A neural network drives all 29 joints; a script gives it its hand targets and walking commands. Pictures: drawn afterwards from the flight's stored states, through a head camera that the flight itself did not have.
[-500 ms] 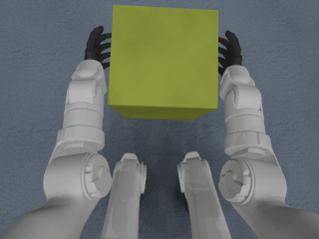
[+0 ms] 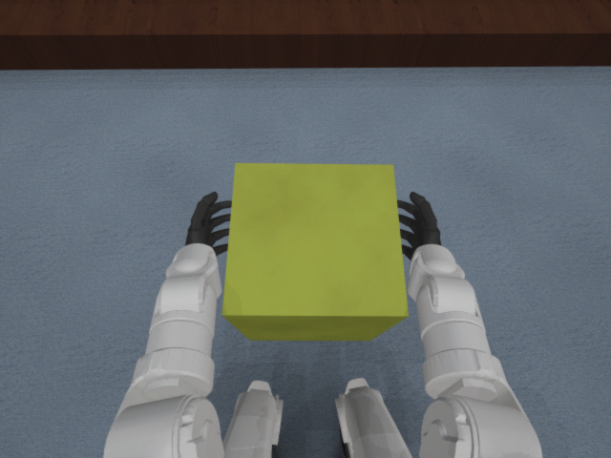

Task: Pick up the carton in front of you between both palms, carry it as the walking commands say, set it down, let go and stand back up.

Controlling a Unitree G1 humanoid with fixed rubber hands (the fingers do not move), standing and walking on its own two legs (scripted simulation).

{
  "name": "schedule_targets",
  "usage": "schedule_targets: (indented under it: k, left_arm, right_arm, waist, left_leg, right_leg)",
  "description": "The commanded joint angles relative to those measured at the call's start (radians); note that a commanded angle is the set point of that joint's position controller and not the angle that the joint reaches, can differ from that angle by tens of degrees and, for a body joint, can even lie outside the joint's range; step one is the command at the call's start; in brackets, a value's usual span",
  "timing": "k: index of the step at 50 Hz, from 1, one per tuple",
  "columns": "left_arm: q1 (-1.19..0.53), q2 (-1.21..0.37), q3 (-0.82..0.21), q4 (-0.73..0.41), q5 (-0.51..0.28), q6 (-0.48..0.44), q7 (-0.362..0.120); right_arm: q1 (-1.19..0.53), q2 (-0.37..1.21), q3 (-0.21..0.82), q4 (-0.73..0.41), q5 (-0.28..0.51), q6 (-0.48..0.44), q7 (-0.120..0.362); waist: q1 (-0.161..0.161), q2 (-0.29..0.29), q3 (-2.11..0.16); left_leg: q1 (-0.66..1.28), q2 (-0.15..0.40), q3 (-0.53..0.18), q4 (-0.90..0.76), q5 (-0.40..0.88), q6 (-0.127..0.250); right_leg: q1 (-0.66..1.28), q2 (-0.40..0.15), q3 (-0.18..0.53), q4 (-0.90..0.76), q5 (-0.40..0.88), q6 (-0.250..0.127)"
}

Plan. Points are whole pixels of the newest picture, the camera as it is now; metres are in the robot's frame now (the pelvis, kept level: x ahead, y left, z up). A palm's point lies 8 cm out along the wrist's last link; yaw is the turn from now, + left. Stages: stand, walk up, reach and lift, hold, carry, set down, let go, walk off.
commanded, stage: reach and lift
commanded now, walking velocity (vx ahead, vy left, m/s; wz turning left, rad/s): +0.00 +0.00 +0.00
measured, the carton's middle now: (312, 264) +0.41 +0.00 -0.11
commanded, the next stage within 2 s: hold in 1.66 s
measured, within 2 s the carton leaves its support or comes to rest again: neither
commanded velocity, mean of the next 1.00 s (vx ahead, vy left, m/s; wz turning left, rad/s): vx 0.00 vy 0.00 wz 0.00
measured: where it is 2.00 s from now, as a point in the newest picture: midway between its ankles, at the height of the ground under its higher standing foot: outside the picture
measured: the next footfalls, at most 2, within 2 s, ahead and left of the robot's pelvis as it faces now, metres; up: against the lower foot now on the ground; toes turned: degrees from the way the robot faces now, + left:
none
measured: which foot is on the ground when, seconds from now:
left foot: down 0.00-1.00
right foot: down 0.00-1.00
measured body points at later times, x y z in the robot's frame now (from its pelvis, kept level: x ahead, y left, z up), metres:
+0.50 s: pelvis +0.05 +0.00 +0.12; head +0.07 +0.00 +0.57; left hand +0.37 +0.15 +0.10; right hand +0.37 -0.15 +0.11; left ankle +0.06 +0.13 -0.60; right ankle +0.06 -0.14 -0.60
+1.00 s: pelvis +0.04 +0.00 +0.14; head +0.01 +0.00 +0.59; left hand +0.35 +0.15 +0.15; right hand +0.35 -0.15 +0.16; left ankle +0.06 +0.13 -0.60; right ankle +0.06 -0.14 -0.60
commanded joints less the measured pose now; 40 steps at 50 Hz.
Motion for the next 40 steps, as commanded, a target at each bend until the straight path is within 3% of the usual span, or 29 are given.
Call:
schedule_targets:
  k: [1,15,28,34,40]
  left_arm:
    - [-0.534,-1.086,-0.548,0.016,-0.144,-0.03,-0.241]
    - [-0.26,-1.08,-0.623,-0.068,-0.136,-0.015,-0.25]
    - [-0.065,-1.069,-0.733,-0.25,-0.184,0.141,-0.27]
    - [-0.036,-1.037,-0.68,-0.278,-0.161,0.227,-0.28]
    - [-0.144,-1.047,-0.621,-0.244,-0.137,0.239,-0.301]
  right_arm:
    - [-0.538,1.062,0.584,0.059,0.135,-0.01,0.254]
    - [-0.26,1.064,0.667,-0.01,0.128,0.004,0.258]
    - [-0.059,1.045,0.773,-0.182,0.169,0.154,0.278]
    - [-0.028,1.018,0.722,-0.197,0.149,0.24,0.295]
    - [-0.143,1.024,0.665,-0.171,0.128,0.25,0.317]
  waist:
    - [0.003,0.013,-0.657]
    - [0.008,0.008,-0.43]
    - [0.009,0.003,-0.186]
    - [0.012,0.002,0.008]
    - [0.015,0.002,0.058]
  left_leg:
    - [0.51,-0.062,0.105,-0.222,0.252,0.019]
    - [0.864,-0.031,0.055,-0.53,0.388,0.032]
    - [1.199,-0.006,0.039,-0.817,0.523,0.026]
    - [1.216,-0.003,0.048,-0.902,0.378,0.03]
    - [1.203,0.004,0.059,-0.905,0.242,0.04]
  right_leg:
    - [0.456,0.068,-0.116,-0.213,0.245,-0.022]
    - [0.843,0.033,-0.059,-0.527,0.393,-0.034]
    - [1.182,0.007,-0.042,-0.811,0.526,-0.028]
    - [1.217,0.003,-0.046,-0.895,0.389,-0.039]
    - [1.196,-0.004,-0.056,-0.902,0.248,-0.048]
